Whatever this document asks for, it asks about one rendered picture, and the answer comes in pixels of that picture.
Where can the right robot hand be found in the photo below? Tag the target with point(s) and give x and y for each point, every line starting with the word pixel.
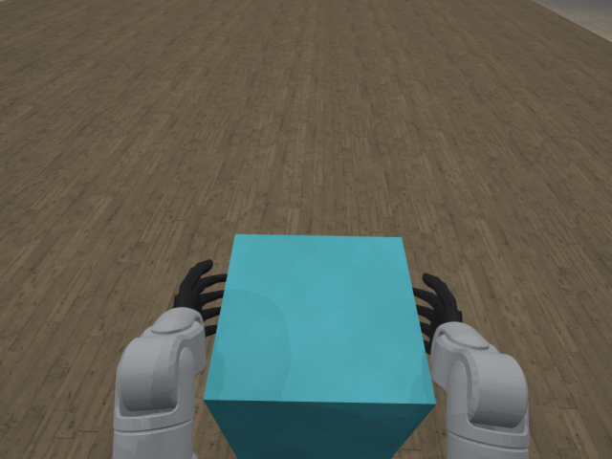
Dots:
pixel 444 304

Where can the carton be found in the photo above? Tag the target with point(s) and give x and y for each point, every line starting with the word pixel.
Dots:
pixel 318 352

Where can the robot left forearm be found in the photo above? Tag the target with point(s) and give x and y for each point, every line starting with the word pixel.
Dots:
pixel 155 388

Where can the robot right forearm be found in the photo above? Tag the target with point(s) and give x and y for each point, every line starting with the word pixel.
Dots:
pixel 487 395

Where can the left robot hand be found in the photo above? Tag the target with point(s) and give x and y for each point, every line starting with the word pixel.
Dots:
pixel 191 287

